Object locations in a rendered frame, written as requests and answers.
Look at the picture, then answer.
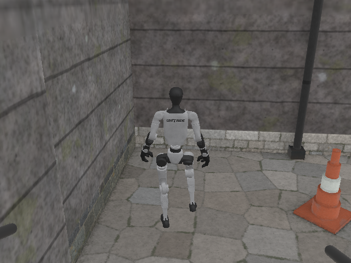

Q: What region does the right robot hand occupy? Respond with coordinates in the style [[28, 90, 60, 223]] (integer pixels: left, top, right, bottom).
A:
[[197, 155, 210, 168]]

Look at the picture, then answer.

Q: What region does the left robot upper arm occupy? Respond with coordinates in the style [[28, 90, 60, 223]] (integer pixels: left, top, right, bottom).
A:
[[148, 111, 165, 140]]

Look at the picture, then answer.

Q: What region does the left robot shin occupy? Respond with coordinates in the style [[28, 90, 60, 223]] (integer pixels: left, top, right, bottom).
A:
[[159, 185, 168, 221]]

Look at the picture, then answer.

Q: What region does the right robot upper arm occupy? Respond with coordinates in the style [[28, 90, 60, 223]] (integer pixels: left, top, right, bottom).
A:
[[187, 111, 202, 142]]

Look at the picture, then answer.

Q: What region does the left robot hand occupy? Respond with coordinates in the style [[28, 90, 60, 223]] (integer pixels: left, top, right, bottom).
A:
[[140, 150, 153, 162]]

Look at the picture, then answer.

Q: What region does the robot left forearm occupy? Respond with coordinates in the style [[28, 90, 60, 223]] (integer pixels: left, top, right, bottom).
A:
[[142, 132, 154, 153]]

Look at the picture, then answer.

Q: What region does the robot right forearm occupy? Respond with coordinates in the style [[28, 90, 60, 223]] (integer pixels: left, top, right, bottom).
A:
[[197, 134, 208, 157]]

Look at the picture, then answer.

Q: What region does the robot torso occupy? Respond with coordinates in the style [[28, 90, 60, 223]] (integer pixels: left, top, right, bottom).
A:
[[163, 108, 188, 164]]

